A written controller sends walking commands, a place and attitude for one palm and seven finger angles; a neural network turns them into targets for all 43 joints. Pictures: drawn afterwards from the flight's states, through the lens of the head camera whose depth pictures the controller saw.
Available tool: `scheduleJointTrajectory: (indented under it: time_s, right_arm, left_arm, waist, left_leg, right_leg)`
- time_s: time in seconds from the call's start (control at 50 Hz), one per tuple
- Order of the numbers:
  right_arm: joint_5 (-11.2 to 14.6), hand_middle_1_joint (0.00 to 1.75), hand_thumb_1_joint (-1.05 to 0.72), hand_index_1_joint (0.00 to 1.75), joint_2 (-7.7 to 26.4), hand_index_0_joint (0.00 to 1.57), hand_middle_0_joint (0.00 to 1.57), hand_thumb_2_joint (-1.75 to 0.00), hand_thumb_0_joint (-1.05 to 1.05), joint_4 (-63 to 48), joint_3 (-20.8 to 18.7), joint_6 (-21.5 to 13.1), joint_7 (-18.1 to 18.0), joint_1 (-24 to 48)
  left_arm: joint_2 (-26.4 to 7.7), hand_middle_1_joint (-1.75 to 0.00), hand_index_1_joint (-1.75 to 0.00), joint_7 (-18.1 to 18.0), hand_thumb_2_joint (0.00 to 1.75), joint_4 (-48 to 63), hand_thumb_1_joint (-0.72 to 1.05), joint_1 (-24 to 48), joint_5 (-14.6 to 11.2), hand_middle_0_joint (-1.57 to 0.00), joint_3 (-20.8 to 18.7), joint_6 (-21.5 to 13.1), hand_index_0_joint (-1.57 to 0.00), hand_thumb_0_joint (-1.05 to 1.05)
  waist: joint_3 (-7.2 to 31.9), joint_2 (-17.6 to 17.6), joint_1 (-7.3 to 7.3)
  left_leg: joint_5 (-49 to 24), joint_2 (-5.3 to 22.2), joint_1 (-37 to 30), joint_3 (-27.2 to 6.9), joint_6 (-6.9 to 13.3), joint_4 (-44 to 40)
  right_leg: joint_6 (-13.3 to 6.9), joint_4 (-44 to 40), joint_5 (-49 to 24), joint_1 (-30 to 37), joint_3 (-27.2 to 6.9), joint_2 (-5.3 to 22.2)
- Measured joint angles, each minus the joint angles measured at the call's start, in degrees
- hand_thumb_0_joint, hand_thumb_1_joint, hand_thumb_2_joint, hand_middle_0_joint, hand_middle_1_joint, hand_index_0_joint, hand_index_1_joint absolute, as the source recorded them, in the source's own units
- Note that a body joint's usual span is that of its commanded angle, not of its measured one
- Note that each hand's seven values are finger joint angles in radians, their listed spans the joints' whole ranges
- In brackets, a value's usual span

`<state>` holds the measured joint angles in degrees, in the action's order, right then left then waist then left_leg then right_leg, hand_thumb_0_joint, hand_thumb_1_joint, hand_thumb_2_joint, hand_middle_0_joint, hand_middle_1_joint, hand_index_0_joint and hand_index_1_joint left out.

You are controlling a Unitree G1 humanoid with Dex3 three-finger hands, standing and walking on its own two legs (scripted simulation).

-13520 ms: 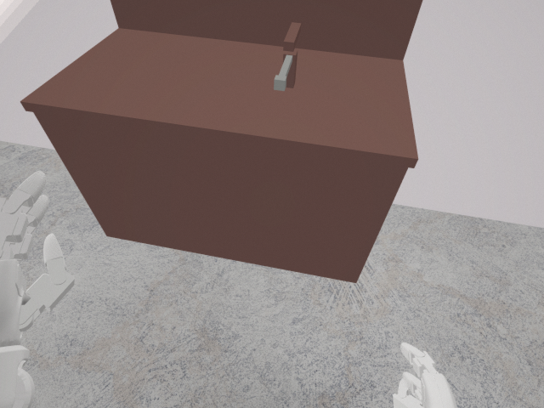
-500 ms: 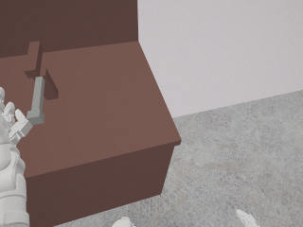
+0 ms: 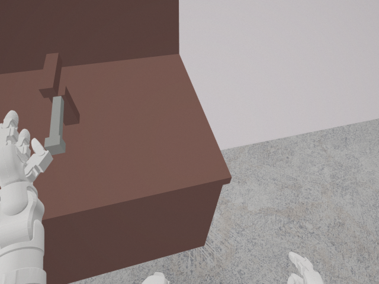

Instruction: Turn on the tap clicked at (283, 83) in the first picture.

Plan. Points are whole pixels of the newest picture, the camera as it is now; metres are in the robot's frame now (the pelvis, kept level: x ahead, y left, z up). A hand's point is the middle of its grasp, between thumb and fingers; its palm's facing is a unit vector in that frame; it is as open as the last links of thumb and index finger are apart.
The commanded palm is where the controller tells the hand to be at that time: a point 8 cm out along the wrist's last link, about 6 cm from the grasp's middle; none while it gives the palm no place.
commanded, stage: push the lever round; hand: left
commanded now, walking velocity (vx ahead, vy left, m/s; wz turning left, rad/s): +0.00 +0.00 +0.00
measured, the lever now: (55, 145) +0.35 +0.30 +0.10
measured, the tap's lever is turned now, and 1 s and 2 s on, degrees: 2 22 50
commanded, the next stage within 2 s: none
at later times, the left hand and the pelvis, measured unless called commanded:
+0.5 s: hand (65, 150) +0.35 +0.28 +0.09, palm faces +0.51 -0.85 -0.09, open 7.8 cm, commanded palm +0.31 +0.31 +0.09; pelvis +0.00 -0.01 +0.00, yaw +0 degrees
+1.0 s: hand (83, 149) +0.35 +0.24 +0.09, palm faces +0.60 -0.80 -0.07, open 7.8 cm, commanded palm +0.31 +0.26 +0.09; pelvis +0.00 -0.01 +0.00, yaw +0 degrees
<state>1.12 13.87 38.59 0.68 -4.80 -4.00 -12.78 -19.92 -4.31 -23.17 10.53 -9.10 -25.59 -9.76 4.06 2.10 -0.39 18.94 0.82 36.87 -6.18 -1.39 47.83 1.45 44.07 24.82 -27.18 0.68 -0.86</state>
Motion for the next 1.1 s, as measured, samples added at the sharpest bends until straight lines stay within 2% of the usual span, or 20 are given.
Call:
scheduleJointTrajectory:
  time_s: [0.16,0.42,0.56,0.88,1.1]
  right_arm:
    - [-0.13,0.30,-0.91,0.30,-0.05,0.20,0.20,-0.90,0.01,0.00,0.14,0.45,0.25,0.31]
    - [-0.02,0.30,-0.91,0.30,0.33,0.20,0.20,-0.90,0.01,0.74,-0.25,1.28,0.23,-0.47]
    - [-0.08,0.30,-0.91,0.30,0.54,0.20,0.20,-0.90,0.01,0.97,-0.54,1.41,0.39,-0.72]
    - [-1.04,0.30,-0.91,0.30,-0.43,0.20,0.20,-0.90,0.01,0.32,-0.72,2.14,1.70,0.05]
    - [-1.66,0.30,-0.91,0.30,-0.73,0.20,0.20,-0.90,0.01,0.97,-0.19,2.69,1.44,2.17]
  left_arm:
    - [1.27,-0.15,-0.15,-1.96,0.90,0.53,0.90,0.39,0.91,-0.16,1.72,0.50,-0.15,0.02]
    - [1.38,-0.15,-0.15,-2.51,0.90,-0.69,0.90,0.63,0.83,-0.16,1.58,0.11,-0.15,0.02]
    - [2.30,-0.15,-0.15,-3.69,0.90,-0.87,0.89,1.52,1.24,-0.16,2.95,0.04,-0.15,0.02]
    - [7.91,-0.15,-0.15,-13.49,0.90,4.25,0.90,-1.12,4.12,-0.16,6.94,0.93,-0.15,0.02]
    - [10.44,-0.15,-0.15,-20.18,0.91,2.03,0.90,4.01,6.86,-0.16,10.90,2.40,-0.15,0.02]
  waist:
    - [0.07,0.06,-0.03]
    - [0.13,0.26,-0.27]
    - [0.09,0.34,-0.39]
    - [1.10,0.51,-0.36]
    - [0.59,0.52,-0.10]
  left_leg:
    - [0.10,0.06,-0.35,-0.20,-0.30,-0.08]
    - [0.35,0.52,-0.82,-0.24,-0.79,-0.30]
    - [0.30,0.51,-0.75,-0.27,-0.92,-0.41]
    - [0.71,0.50,-1.85,0.19,-0.85,-0.30]
    - [0.29,-0.08,-1.02,-0.63,-0.82,0.23]
  right_leg:
    - [-0.33,0.32,0.34,0.21,0.20,-0.08]
    - [-0.85,0.59,0.71,0.36,0.19,-0.51]
    - [-0.97,0.75,0.81,0.17,0.22,-0.50]
    - [-0.91,0.97,1.17,1.09,-0.20,-0.40]
    - [-0.84,1.55,1.17,0.64,0.66,0.00]
